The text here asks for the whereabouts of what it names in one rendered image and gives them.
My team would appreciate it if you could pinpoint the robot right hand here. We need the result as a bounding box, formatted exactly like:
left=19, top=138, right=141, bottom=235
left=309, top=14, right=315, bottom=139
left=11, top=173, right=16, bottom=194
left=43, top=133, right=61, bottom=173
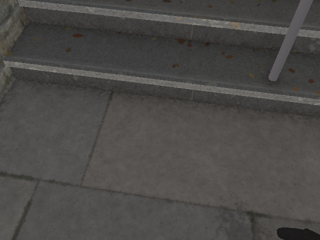
left=277, top=227, right=320, bottom=240

